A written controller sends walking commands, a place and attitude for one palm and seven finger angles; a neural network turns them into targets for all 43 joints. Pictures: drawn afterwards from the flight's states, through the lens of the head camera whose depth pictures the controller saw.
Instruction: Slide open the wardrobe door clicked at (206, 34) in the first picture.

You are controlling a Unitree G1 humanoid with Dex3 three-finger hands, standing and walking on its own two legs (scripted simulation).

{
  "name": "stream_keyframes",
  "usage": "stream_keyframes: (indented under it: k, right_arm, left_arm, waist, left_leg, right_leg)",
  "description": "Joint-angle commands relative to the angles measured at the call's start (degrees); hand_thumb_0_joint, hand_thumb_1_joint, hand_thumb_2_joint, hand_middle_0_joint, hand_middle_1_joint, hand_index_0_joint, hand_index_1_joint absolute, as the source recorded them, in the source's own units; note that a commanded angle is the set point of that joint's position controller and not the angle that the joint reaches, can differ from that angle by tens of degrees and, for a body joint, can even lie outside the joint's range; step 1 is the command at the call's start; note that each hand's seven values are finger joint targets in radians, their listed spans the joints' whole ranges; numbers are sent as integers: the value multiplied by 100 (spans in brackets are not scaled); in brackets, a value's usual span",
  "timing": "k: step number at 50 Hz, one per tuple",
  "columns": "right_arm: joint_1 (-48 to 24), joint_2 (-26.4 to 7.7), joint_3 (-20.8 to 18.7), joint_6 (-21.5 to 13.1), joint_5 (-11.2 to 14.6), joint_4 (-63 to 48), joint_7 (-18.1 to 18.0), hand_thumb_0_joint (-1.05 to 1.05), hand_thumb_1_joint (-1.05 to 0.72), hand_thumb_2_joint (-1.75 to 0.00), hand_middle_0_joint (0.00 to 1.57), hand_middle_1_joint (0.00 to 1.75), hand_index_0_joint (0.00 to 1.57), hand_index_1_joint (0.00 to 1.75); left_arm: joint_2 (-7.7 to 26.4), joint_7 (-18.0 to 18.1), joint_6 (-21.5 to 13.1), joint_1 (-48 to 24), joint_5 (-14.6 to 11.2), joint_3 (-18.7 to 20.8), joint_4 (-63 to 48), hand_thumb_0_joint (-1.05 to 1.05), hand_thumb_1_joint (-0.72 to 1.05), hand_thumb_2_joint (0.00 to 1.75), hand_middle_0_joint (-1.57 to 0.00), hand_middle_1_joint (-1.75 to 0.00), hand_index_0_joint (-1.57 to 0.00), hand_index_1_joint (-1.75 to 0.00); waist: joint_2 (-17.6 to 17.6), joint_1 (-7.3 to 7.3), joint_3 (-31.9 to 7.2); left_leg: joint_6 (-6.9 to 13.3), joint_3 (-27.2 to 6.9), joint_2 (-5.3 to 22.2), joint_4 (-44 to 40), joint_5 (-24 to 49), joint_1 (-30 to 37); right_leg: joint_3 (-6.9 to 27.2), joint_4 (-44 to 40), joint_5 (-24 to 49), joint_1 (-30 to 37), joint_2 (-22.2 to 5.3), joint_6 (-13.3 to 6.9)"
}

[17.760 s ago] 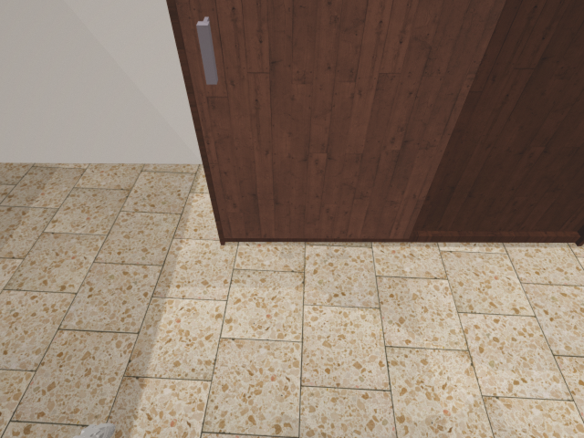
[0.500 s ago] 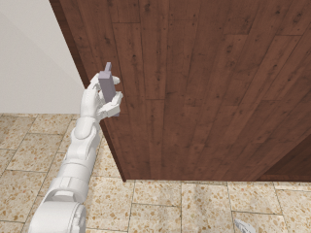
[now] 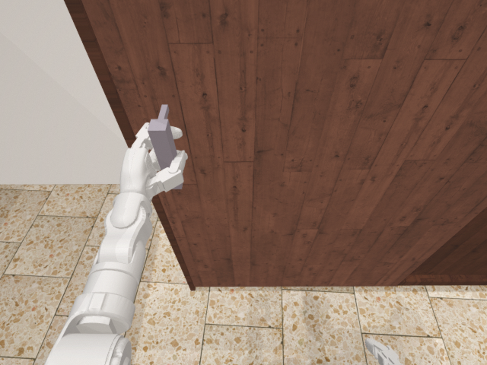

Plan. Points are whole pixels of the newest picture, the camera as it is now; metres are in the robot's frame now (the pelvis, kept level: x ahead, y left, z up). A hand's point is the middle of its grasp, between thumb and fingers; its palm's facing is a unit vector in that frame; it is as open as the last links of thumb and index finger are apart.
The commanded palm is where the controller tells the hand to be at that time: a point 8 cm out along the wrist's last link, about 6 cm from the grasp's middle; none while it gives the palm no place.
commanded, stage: grip the handle and tug to test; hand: left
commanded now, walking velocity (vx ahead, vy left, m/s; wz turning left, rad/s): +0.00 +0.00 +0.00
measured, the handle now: (170, 148) +0.46 +0.15 +0.10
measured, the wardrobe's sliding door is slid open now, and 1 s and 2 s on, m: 0.00 0.02 0.08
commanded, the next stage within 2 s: tug the door sideways, standing still in 0.04 s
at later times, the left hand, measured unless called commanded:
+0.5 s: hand (177, 170) +0.40 +0.12 +0.11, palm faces +0.05 -1.00 -0.01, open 6.3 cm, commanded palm +0.37 +0.13 +0.11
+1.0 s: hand (189, 171) +0.40 +0.10 +0.10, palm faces +0.06 -1.00 -0.03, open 6.4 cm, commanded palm +0.37 +0.09 +0.11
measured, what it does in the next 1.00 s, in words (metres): stands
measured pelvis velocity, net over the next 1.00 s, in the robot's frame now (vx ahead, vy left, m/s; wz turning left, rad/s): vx -0.01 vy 0.00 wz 0.08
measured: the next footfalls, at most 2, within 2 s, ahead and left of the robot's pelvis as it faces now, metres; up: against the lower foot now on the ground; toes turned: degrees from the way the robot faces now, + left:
right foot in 1.94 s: +0.14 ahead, -0.33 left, +0.00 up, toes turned +1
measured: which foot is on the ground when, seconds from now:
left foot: down 0.00-1.00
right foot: down 0.00-1.00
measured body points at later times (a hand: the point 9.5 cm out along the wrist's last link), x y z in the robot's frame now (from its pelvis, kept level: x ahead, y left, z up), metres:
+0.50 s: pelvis +0.01 +0.01 +0.00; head +0.05 +0.00 +0.45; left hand +0.39 +0.18 +0.11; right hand +0.14 -0.22 -0.12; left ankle -0.06 +0.11 -0.73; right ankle +0.02 -0.12 -0.73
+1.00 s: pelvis -0.01 +0.00 -0.01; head +0.03 -0.01 +0.44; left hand +0.39 +0.15 +0.11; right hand +0.10 -0.23 -0.13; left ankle -0.06 +0.11 -0.73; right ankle +0.02 -0.12 -0.73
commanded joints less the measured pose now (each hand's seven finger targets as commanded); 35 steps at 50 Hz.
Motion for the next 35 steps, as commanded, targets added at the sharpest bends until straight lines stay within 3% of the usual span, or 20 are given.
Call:
stream_keyframes:
  k: [1, 2, 4, 7, 8, 13, 19, 22, 35]
  right_arm:
    - [-166, -653, -289, -217, 43, -848, -36, 0, -90, -90, 20, 30, 20, 30]
    - [-171, -659, -283, -195, 41, -862, -41, 0, -90, -90, 20, 30, 20, 30]
    - [-155, -670, -300, -173, 36, -864, -42, 0, -90, -90, 20, 30, 20, 30]
    - [-194, -612, -313, -141, 39, -934, -19, 0, -90, -90, 20, 30, 20, 30]
    - [-133, -648, -307, -120, 40, -857, -30, 0, -90, -90, 20, 30, 20, 30]
    - [6, -611, -337, -66, 2, -630, -108, 0, -90, -90, 20, 30, 20, 30]
    - [71, -572, -334, -73, -72, -484, -72, 0, -90, -90, 20, 30, 20, 30]
    - [62, -571, -324, -87, -78, -463, -56, 0, -90, -90, 20, 30, 20, 30]
    - [103, -567, -296, -318, -100, -315, 74, 0, -90, -90, 20, 30, 20, 30]
  left_arm:
    - [494, -259, -408, -1010, -29, -1, -1887, 0, 90, 90, -45, -140, -45, -140]
    - [426, -261, -365, -1021, -25, -92, -1872, 0, 90, 90, -45, -140, -45, -140]
    - [601, -220, -296, -893, -33, 98, -2024, 0, 90, 90, -45, -140, -45, -140]
    - [342, -202, -188, -564, 0, -166, -2409, 0, 90, 90, -45, -140, -45, -140]
    - [574, -150, -164, -937, 27, -45, -2389, 0, 90, 90, -45, -140, -45, -140]
    - [56, 67, -53, -2304, 172, -616, -2144, 0, 90, 90, -45, -140, -45, -140]
    - [-502, 150, -79, -2567, 277, -1155, -1917, 0, 90, 90, -45, -140, -45, -140]
    - [-771, 140, -133, -2663, 311, -1451, -1672, 0, 90, 90, -45, -140, -45, -140]
    - [-1553, 231, -474, -3570, 324, -2208, -1380, 0, 90, 90, -45, -140, -45, -140]
  waist:
    - [-252, 298, -2024]
    - [-163, 271, -1961]
    - [-374, 293, -1992]
    - [-92, 314, -2064]
    - [-153, 200, -1955]
    - [-106, -170, -1802]
    - [15, -210, -2126]
    - [-158, -271, -1959]
    - [42, -428, -2001]
  left_leg:
    - [39, -133, -148, -269, 3001, 80]
    - [33, -138, -142, -257, 3086, 141]
    - [42, -146, -127, -262, 3173, 136]
    - [20, -144, -93, -206, 3740, 371]
    - [6, -183, -87, -207, 3674, 362]
    - [4, -304, -73, -84, 3667, 616]
    - [-43, -445, -83, 43, 3900, 869]
    - [-51, -535, -51, 55, 3827, 843]
    - [-152, -790, -5, 166, 3512, 974]
  right_leg:
    - [39, 63, 2977, 2053, 111, -118]
    - [21, 55, 3011, 2034, 103, -124]
    - [31, 52, 3155, 2099, 116, -117]
    - [19, 69, 3402, 2115, 92, -126]
    - [11, 41, 3378, 1999, 108, -116]
    - [-46, 15, 3108, 1460, 141, -71]
    - [-121, 108, 2926, 1230, 133, -83]
    - [-170, 121, 2668, 1053, 140, -84]
    - [-242, 274, 1929, 378, 174, -98]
